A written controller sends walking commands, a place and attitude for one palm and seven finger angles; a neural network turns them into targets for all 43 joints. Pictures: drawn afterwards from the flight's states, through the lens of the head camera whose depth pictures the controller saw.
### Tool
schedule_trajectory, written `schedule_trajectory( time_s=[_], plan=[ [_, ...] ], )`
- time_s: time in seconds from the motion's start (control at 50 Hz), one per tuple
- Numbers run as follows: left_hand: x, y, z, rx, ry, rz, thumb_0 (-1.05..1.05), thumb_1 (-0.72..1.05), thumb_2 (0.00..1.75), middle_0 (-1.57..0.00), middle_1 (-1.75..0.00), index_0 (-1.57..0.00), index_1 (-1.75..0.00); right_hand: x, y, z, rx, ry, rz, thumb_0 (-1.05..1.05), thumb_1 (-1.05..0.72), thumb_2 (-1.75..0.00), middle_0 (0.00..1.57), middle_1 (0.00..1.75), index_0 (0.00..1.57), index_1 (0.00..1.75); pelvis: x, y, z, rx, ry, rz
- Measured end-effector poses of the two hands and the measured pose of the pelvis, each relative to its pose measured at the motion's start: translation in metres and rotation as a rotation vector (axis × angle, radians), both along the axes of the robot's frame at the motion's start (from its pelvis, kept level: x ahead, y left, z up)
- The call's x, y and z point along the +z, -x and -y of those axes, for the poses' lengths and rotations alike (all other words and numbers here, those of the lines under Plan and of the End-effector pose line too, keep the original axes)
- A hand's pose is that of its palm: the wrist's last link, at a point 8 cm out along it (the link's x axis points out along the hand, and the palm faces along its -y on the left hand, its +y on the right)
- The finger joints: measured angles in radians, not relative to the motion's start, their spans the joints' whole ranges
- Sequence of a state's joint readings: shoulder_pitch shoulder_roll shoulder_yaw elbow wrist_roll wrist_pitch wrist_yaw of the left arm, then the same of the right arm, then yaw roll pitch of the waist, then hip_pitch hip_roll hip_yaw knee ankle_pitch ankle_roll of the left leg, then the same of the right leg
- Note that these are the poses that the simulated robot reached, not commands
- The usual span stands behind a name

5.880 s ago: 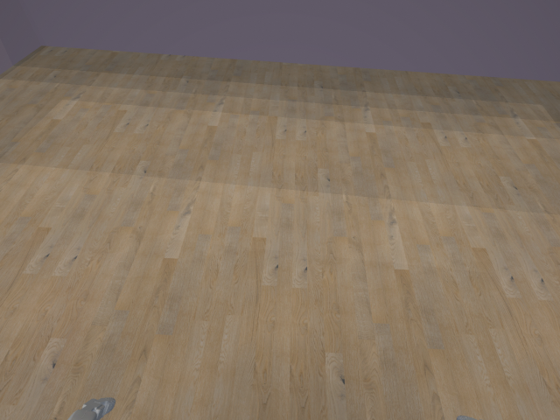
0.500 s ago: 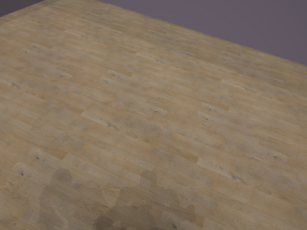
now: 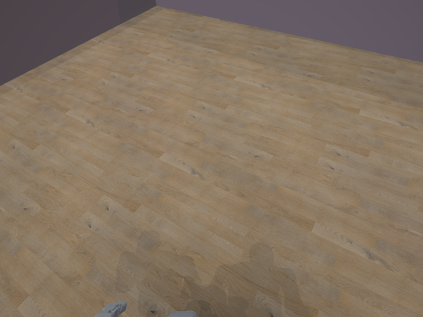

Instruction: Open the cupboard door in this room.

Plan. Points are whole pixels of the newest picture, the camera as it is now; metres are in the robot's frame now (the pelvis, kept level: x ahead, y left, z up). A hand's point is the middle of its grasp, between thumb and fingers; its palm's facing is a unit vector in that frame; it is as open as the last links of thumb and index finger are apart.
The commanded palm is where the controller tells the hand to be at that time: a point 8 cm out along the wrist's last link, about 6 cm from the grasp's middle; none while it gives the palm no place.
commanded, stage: turn or walk to find it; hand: left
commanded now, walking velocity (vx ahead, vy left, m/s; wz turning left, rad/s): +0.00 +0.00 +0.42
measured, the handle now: out of the picture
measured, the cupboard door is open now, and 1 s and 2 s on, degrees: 0 0 0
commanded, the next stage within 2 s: none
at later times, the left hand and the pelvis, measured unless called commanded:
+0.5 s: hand out of the picture -0.07 +0.24 -0.19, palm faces +0.29 -0.93 -0.24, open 7.4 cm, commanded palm none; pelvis -0.03 +0.03 -0.01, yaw +13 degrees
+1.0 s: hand out of the picture -0.03 +0.20 -0.14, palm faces +0.41 -0.87 -0.29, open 7.4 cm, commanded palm none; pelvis -0.05 -0.02 +0.00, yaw +25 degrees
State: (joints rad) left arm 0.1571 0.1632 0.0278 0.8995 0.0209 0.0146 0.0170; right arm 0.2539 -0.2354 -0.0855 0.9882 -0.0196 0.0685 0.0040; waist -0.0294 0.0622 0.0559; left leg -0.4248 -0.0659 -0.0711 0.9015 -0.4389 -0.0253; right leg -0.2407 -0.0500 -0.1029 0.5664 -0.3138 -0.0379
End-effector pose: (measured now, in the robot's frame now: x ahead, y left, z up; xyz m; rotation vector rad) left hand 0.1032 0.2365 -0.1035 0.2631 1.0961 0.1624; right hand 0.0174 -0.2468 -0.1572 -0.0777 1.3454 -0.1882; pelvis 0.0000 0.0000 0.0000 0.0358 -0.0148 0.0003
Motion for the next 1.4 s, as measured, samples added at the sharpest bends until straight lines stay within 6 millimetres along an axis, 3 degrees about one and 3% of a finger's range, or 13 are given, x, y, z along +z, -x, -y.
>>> schedule_trajectory(
  time_s=[0.12, 0.24, 0.34, 0.48, 0.6, 0.7, 0.8, 0.9, 1.02, 1.14, 1.26, 1.4],
  plan=[
    [0.002, 0.042, 0.009, 0.081, 0.009, -0.053, 0.01, 0.90, 0.90, -0.20, -0.30, -0.20, -0.30, 0.006, 0.000, 0.018, 0.050, 0.008, -0.026, 0.01, -0.91, -0.90, 0.20, 0.30, 0.20, 0.30, 0.007, 0.004, 0.010, 0.061, -0.009, 0.008],
    [-0.007, 0.086, 0.004, 0.180, 0.027, -0.103, 0.01, 0.91, 0.90, -0.20, -0.30, -0.20, -0.30, 0.011, -0.015, 0.018, 0.134, 0.034, -0.052, 0.01, -0.91, -0.90, 0.20, 0.30, 0.20, 0.30, 0.006, 0.009, 0.008, 0.124, -0.003, 0.006],
    [-0.021, 0.131, -0.010, 0.257, 0.051, -0.172, 0.01, 0.91, 0.90, -0.20, -0.30, -0.20, -0.30, 0.016, -0.050, -0.003, 0.225, 0.055, 0.000, 0.01, -0.91, -0.90, 0.20, 0.30, 0.19, 0.30, 0.003, 0.016, -0.004, 0.168, 0.007, 0.001],
    [-0.050, 0.186, -0.046, 0.368, 0.088, -0.255, 0.01, 0.91, 0.90, -0.20, -0.30, -0.20, -0.30, 0.028, -0.101, -0.055, 0.350, 0.084, 0.163, 0.01, -0.91, -0.90, 0.20, 0.30, 0.20, 0.30, -0.011, 0.028, -0.032, 0.220, 0.025, 0.007],
    [-0.038, 0.187, -0.061, 0.395, 0.093, -0.225, 0.01, 0.91, 0.90, -0.19, -0.30, -0.19, -0.30, 0.043, -0.106, -0.083, 0.400, 0.073, 0.201, 0.00, -0.91, -0.90, 0.20, 0.30, 0.20, 0.30, 0.003, 0.033, -0.041, 0.262, 0.050, 0.009],
    [-0.027, 0.171, -0.064, 0.397, 0.076, -0.143, 0.01, 0.91, 0.90, -0.19, -0.30, -0.19, -0.30, 0.040, -0.097, -0.086, 0.415, 0.049, 0.187, 0.00, -0.90, -0.90, 0.20, 0.30, 0.20, 0.30, 0.006, 0.039, -0.038, 0.295, 0.046, 0.009],
    [-0.018, 0.151, -0.055, 0.390, 0.050, -0.075, 0.01, 0.91, 0.90, -0.19, -0.30, -0.19, -0.30, 0.028, -0.079, -0.068, 0.407, 0.027, 0.140, 0.00, -0.90, -0.90, 0.20, 0.30, 0.20, 0.30, 0.004, 0.043, -0.024, 0.332, 0.034, 0.009],
    [-0.011, 0.140, -0.032, 0.390, 0.012, -0.002, 0.01, 0.91, 0.90, -0.19, -0.30, -0.20, -0.30, 0.005, -0.062, -0.037, 0.404, 0.003, 0.075, 0.00, -0.90, -0.90, 0.20, 0.30, 0.20, 0.30, -0.005, 0.046, 0.001, 0.372, 0.011, 0.001],
    [0.001, 0.167, 0.002, 0.455, 0.004, -0.003, 0.01, 0.90, 0.90, -0.20, -0.30, -0.20, -0.30, 0.002, -0.056, -0.007, 0.442, 0.003, 0.002, 0.01, -0.91, -0.90, 0.20, 0.30, 0.20, 0.30, 0.001, 0.049, 0.020, 0.445, -0.006, 0.016],
    [-0.001, 0.205, 0.025, 0.537, 0.030, -0.049, 0.01, 0.90, 0.90, -0.20, -0.30, -0.20, -0.30, 0.009, -0.057, 0.006, 0.500, 0.025, -0.027, 0.01, -0.91, -0.90, 0.20, 0.30, 0.20, 0.30, 0.007, 0.054, 0.029, 0.509, -0.009, 0.017],
    [-0.014, 0.255, 0.038, 0.632, 0.067, -0.101, 0.01, 0.91, 0.90, -0.20, -0.30, -0.20, -0.30, 0.014, -0.069, -0.010, 0.590, 0.053, -0.026, 0.01, -0.91, -0.90, 0.20, 0.30, 0.20, 0.30, 0.005, 0.066, 0.026, 0.567, 0.002, 0.018],
    [-0.046, 0.333, 0.036, 0.746, 0.133, -0.177, 0.01, 0.91, 0.90, -0.20, -0.30, -0.20, -0.30, 0.024, -0.096, -0.071, 0.721, 0.068, 0.127, 0.01, -0.91, -0.90, 0.20, 0.30, 0.20, 0.30, -0.010, 0.095, 0.008, 0.633, 0.037, 0.025]
  ],
)
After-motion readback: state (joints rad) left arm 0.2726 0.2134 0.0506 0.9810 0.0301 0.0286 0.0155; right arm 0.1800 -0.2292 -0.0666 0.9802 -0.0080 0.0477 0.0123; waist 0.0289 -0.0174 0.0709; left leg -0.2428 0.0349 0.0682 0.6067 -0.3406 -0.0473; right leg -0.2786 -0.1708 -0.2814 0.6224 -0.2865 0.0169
